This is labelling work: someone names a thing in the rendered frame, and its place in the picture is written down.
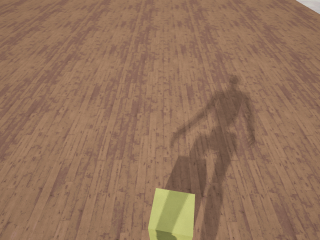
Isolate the carton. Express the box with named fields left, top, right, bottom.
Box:
left=148, top=188, right=195, bottom=240

